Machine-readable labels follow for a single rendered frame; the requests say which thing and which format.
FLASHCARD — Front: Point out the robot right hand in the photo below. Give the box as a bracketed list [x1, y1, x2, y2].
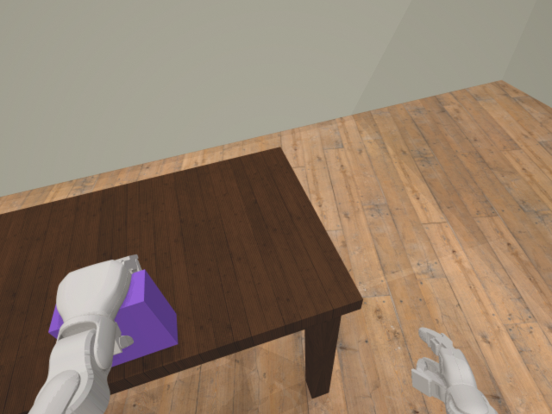
[411, 327, 478, 404]

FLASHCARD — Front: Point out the robot left hand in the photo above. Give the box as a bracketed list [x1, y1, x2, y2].
[56, 254, 142, 355]

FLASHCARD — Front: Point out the sponge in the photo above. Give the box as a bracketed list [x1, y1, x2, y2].
[48, 269, 178, 367]

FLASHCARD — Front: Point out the robot left forearm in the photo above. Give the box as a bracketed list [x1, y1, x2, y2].
[28, 315, 116, 414]

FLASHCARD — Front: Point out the table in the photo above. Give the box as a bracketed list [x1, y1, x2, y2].
[0, 147, 363, 414]

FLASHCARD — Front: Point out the robot right forearm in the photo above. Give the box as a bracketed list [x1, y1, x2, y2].
[445, 384, 498, 414]

